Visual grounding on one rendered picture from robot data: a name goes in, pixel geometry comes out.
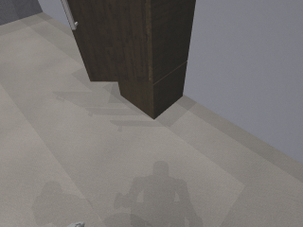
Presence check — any handle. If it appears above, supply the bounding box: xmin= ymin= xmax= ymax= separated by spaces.
xmin=62 ymin=0 xmax=78 ymax=30

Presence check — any cupboard door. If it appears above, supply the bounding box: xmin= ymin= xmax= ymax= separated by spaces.
xmin=61 ymin=0 xmax=149 ymax=82

